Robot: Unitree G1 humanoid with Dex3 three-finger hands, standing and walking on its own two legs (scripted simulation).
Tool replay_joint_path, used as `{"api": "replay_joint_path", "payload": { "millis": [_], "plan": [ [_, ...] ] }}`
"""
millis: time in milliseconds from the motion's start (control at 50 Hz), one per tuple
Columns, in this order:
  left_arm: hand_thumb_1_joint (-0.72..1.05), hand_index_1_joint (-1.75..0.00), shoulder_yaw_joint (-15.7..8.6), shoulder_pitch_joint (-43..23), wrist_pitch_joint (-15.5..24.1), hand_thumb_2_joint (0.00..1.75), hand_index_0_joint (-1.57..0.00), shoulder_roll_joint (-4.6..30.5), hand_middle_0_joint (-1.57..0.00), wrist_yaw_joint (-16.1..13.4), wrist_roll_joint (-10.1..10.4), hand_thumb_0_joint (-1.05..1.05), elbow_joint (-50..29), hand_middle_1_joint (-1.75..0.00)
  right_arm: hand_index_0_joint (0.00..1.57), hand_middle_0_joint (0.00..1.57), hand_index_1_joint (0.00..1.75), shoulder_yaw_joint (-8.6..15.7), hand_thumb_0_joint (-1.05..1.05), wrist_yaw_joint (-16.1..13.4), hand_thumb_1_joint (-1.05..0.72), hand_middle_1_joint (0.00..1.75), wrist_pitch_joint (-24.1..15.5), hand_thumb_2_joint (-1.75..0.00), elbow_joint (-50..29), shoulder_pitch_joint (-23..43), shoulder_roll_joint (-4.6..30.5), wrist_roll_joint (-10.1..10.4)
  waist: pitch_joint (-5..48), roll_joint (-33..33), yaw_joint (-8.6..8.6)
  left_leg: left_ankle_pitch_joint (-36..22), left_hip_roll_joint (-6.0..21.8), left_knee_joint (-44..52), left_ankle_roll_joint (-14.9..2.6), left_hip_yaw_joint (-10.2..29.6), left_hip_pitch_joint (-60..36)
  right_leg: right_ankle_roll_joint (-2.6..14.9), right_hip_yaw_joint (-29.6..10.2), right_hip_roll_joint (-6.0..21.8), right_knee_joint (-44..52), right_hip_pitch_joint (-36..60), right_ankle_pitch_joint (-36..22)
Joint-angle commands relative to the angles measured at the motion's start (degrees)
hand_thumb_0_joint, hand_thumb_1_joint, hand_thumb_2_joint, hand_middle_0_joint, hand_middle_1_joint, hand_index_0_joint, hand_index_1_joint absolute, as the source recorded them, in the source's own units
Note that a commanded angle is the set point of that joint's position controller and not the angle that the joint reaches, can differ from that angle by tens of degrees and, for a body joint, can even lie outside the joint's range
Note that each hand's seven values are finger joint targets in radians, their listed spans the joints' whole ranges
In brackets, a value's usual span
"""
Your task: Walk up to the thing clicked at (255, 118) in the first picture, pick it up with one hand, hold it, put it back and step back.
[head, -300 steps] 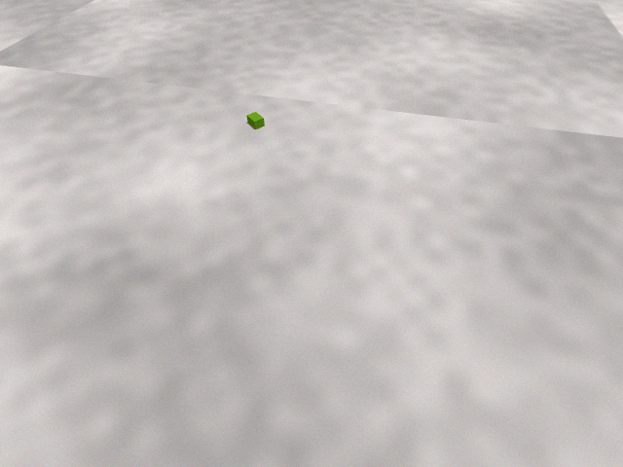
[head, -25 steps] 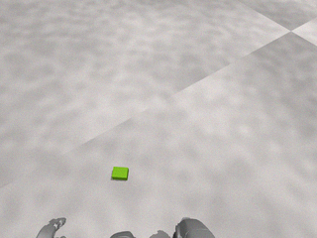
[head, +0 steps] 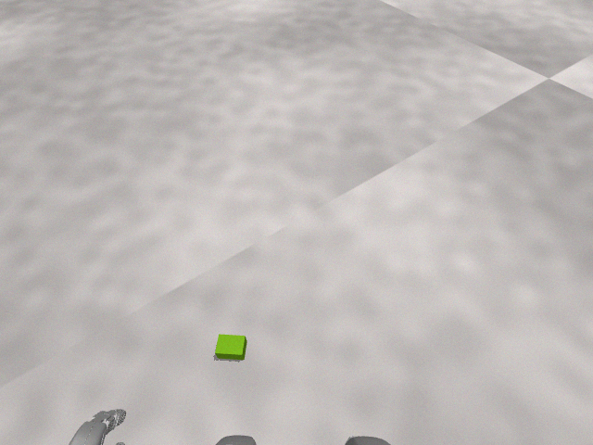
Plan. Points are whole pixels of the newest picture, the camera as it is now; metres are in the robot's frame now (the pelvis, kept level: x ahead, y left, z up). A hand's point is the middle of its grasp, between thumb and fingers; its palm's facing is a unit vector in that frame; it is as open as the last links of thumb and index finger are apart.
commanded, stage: walk up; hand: left
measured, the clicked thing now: (231, 347) +0.47 +0.26 -0.73
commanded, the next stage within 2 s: stand in 1.08 s
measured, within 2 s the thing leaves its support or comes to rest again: neither
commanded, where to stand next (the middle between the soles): +0.06 +0.00 m, yaw +2 degrees
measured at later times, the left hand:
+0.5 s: hand out of the picture +0.09 +0.28 -0.14, palm faces +0.02 -0.94 -0.33, open 7.4 cm
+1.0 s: hand out of the picture +0.07 +0.28 -0.15, palm faces +0.04 -0.95 -0.32, open 7.4 cm
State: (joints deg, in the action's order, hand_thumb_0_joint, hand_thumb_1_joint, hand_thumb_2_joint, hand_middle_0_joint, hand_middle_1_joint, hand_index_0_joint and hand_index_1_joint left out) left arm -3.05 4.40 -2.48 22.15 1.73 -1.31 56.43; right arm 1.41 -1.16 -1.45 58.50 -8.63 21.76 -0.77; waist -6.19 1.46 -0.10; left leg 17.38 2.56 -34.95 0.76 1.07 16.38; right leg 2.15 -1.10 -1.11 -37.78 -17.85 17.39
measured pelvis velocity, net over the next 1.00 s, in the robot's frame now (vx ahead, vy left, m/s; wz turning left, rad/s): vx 0.00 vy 0.02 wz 0.04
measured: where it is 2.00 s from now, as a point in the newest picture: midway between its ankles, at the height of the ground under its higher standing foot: outside the picture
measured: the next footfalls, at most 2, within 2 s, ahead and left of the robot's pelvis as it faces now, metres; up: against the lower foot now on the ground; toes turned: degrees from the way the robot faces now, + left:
none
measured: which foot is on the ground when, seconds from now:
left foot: down 0.00-1.00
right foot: down 0.00-1.00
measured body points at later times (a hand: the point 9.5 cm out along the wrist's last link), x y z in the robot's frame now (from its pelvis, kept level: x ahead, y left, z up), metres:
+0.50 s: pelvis +0.00 +0.01 +0.01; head +0.03 +0.02 +0.46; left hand +0.09 +0.32 -0.12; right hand +0.09 -0.30 -0.11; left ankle +0.03 +0.17 -0.72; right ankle +0.03 -0.10 -0.72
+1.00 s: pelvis +0.00 +0.02 +0.01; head +0.03 +0.03 +0.46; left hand +0.07 +0.33 -0.12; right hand +0.10 -0.30 -0.11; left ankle +0.03 +0.17 -0.72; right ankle +0.03 -0.10 -0.72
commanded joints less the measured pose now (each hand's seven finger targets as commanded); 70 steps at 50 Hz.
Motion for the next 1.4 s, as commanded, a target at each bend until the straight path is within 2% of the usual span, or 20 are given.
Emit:
{"api": "replay_joint_path", "payload": {
  "millis": [0,40,80,160,260,440,500,600,660,740,800,840,920,1040,1060,1100,1160,1180,1280,1380],
  "plan": [
    [0.90,-0.30,-2.7,-6.2,1.1,0.90,-0.20,12.6,-0.20,-0.4,0.0,0.00,-4.9,-0.30,0.20,0.20,0.30,2.6,0.00,-0.9,-0.90,0.30,-1.2,-0.90,-2.1,-1.0,11.1,0.3,6.4,4.3,1.33,-0.9,-1.4,3.7,-2.38,-0.7,-3.9,4.41,-11.8,9.6,15.9,-0.6,-2.2],
    [0.90,-0.30,-2.7,-5.6,1.0,0.90,-0.20,12.0,-0.20,-0.4,0.1,0.00,-5.0,-0.30,0.20,0.20,0.30,2.7,0.00,-1.1,-0.90,0.30,-1.4,-0.90,-1.6,-2.3,12.0,0.2,9.2,3.7,1.17,-4.0,0.5,6.9,-3.00,2.0,-4.5,3.11,-10.0,8.2,13.4,2.1,-2.8],
    [0.90,-0.30,-2.8,-3.2,0.7,0.90,-0.20,11.8,-0.20,-0.2,0.0,0.00,-4.2,-0.30,0.20,0.20,0.30,2.9,0.00,-1.1,-0.90,0.30,-1.3,-0.90,-2.0,-0.4,13.5,-0.1,8.7,1.3,-0.32,-1.2,3.1,9.1,-4.41,6.3,-2.7,1.83,-8.5,6.3,12.5,2.3,1.4],
    [0.90,-0.30,-3.3,-2.1,0.6,0.90,-0.20,12.1,-0.20,0.0,0.0,0.00,-3.4,-0.30,0.20,0.20,0.30,2.9,0.00,-1.2,-0.90,0.30,-1.3,-0.90,-1.5,0.1,13.7,-0.3,7.7,-0.4,-0.64,-1.1,2.5,9.4,-3.97,5.4,-0.7,2.24,-8.6,6.6,13.0,3.5,1.7],
    [0.90,-0.30,-3.2,-0.7,0.7,0.90,-0.20,11.0,-0.20,0.1,0.1,0.00,-2.9,-0.30,0.20,0.20,0.30,2.7,0.00,-1.2,-0.90,0.30,-1.5,-0.90,-1.2,0.5,14.1,-0.3,7.6,-3.2,-0.83,-1.8,4.0,10.8,-4.65,7.2,-0.3,2.12,-7.3,6.0,12.4,4.2,0.9],
    [0.90,-0.30,-3.3,-1.4,0.9,0.90,-0.20,11.3,-0.20,0.0,0.3,0.00,-2.8,-0.30,0.20,0.20,0.30,2.3,0.00,-1.3,-0.90,0.30,-1.6,-0.90,-1.4,0.4,14.1,0.1,8.5,-1.5,-0.10,-10.5,3.7,9.0,-4.32,6.6,-0.5,1.99,-6.4,6.2,10.9,5.8,-8.3],
    [0.90,-0.30,-3.2,-0.3,0.8,0.90,-0.20,11.2,-0.20,0.0,0.2,0.00,-2.5,-0.30,0.20,0.20,0.30,2.2,0.00,-1.3,-0.90,0.30,-1.4,-0.90,-2.0,1.4,13.9,0.4,9.0,-0.5,-0.55,-10.4,3.6,7.5,-4.60,6.2,-1.3,2.35,-6.6,6.8,11.7,6.0,-8.3],
    [0.90,-0.30,-3.4,-3.2,0.8,0.90,-0.20,12.1,-0.20,-0.1,0.2,0.00,-3.8,-0.30,0.20,0.20,0.30,2.0,0.00,-1.1,-0.90,0.30,-1.1,-0.90,-2.0,0.5,12.6,0.3,7.7,3.4,0.33,-8.3,-0.2,3.7,-3.19,3.0,-1.7,3.68,-8.6,9.0,14.7,3.0,-4.9],
    [0.90,-0.30,-3.2,-3.2,0.7,0.90,-0.20,11.5,-0.20,-0.1,0.2,0.00,-4.3,-0.30,0.20,0.20,0.30,2.1,0.00,-1.0,-0.90,0.30,-1.4,-0.90,-1.8,-0.6,13.6,0.1,8.5,1.8,0.46,-10.4,2.6,8.0,-3.94,6.4,-1.8,2.06,-6.5,7.3,12.1,3.9,-4.5],
    [0.90,-0.30,-3.1,0.2,0.3,0.90,-0.20,10.3,-0.20,0.0,0.2,0.00,-3.2,-0.30,0.20,0.20,0.30,2.6,0.00,-1.1,-0.90,0.30,-1.6,-0.90,-2.7,2.5,15.5,-0.3,8.3,-4.4,-1.58,-8.2,7.9,12.8,-6.74,13.0,1.0,0.40,-2.9,4.3,7.2,6.7,-3.1],
    [0.90,-0.30,-3.2,0.6,0.6,0.90,-0.20,10.9,-0.20,0.3,0.2,0.00,-3.0,-0.30,0.20,0.20,0.30,2.5,0.00,-1.0,-0.90,0.30,-1.3,-0.90,-3.5,4.0,14.3,-0.3,6.9,-4.2,-1.47,-3.8,4.4,10.9,-4.66,9.2,3.0,1.53,-5.2,6.0,11.7,7.3,-2.1],
    [0.90,-0.30,-3.2,-1.4,0.8,0.90,-0.20,11.8,-0.20,0.3,0.0,0.00,-3.8,-0.30,0.20,0.20,0.30,2.4,0.00,-0.7,-0.90,0.30,-1.2,-0.90,-3.1,2.7,13.7,-0.3,6.4,-2.4,-0.31,0.6,2.3,10.9,-3.69,7.4,2.7,2.05,-6.7,7.0,13.4,5.7,0.5],
    [0.90,-0.30,-3.2,-0.7,1.0,0.90,-0.20,11.3,-0.20,0.3,0.0,0.00,-3.9,-0.30,0.20,0.20,0.30,2.6,0.00,-0.6,-0.90,0.30,-1.3,-0.90,-2.9,1.9,13.7,-0.2,7.1,-3.0,-0.42,-1.1,2.6,10.7,-4.13,8.2,0.2,1.83,-6.0,6.7,13.7,4.3,2.1],
    [0.90,-0.30,-3.2,0.4,1.2,0.90,-0.20,11.1,-0.20,0.1,0.1,0.00,-3.9,-0.30,0.20,0.20,0.30,2.1,0.00,-0.8,-0.90,0.30,-1.5,-0.90,-3.2,1.4,13.5,0.2,9.3,-1.4,-0.44,-10.2,3.2,9.0,-4.37,8.1,-0.6,1.49,-4.8,6.5,11.9,7.0,-6.5],
    [0.90,-0.30,-1.4,1.0,2.1,0.90,-0.20,8.5,-0.20,-0.2,1.4,0.00,-0.7,-0.30,0.20,0.20,0.30,1.0,0.00,0.0,-0.90,0.30,-1.0,-0.90,-1.9,4.5,10.3,-0.2,12.3,-5.6,-0.72,-3.2,3.6,12.3,-3.05,8.3,-3.9,1.18,-7.2,8.2,17.4,7.5,1.0],
    [0.90,-0.30,-1.5,-1.7,3.0,0.90,-0.20,10.2,-0.20,-0.5,0.8,0.00,-0.4,-0.30,0.20,0.20,0.30,0.9,0.00,0.5,-0.90,0.30,-0.6,-0.90,-1.8,4.5,10.1,-0.2,9.6,-3.3,0.43,-0.4,3.0,13.5,-2.68,8.3,-2.5,0.83,-7.8,8.4,19.3,7.1,4.2],
    [0.90,-0.30,-1.0,-2.2,3.8,0.90,-0.20,10.8,-0.20,-0.9,0.9,0.00,1.3,-0.30,0.20,0.20,0.30,0.7,0.00,0.8,-0.90,0.30,-0.4,-0.90,-0.1,3.8,10.5,0.1,7.6,-0.3,0.80,-6.1,2.4,13.3,-2.18,6.7,-6.1,0.37,-7.7,9.0,21.1,5.9,0.7],
    [0.90,-0.30,-0.9,-2.1,4.0,0.90,-0.20,10.5,-0.20,-1.0,1.0,0.00,1.8,-0.30,0.20,0.20,0.30,0.7,0.00,0.8,-0.90,0.30,-0.5,-0.90,0.3,3.6,10.8,0.0,8.0,-0.9,0.90,-8.7,3.0,13.6,-2.13,6.9,-7.3,0.16,-7.1,8.7,20.6,6.4,-3.1],
    [0.90,-0.30,-0.4,-1.5,4.5,0.90,-0.20,10.1,-0.20,-1.4,1.4,0.00,3.9,-0.30,0.20,0.20,0.30,0.7,0.00,0.8,-0.90,0.30,-0.6,-0.90,1.5,4.6,11.2,0.1,6.9,0.2,0.24,-13.1,3.7,15.5,-1.76,6.7,-7.4,-0.69,-5.2,8.1,20.5,9.8,-11.4],
    [0.90,-0.30,-0.3,-1.2,4.7,0.90,-0.20,9.6,-0.20,-1.7,1.5,0.00,5.2,-0.30,0.20,0.20,0.30,0.5,0.00,0.7,-0.90,0.30,-0.6,-0.90,2.2,4.9,10.8,0.2,8.3,-0.2,-0.07,-15.8,3.9,16.8,-1.42,6.3,-8.0,-1.37,-4.2,8.0,20.4,12.9,-15.2]
  ]
}}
